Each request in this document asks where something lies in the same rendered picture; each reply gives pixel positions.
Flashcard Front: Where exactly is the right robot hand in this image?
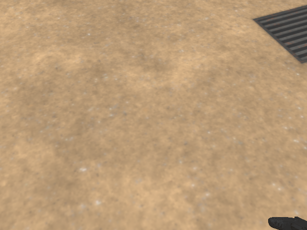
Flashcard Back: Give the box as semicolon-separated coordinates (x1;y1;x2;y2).
268;217;307;230

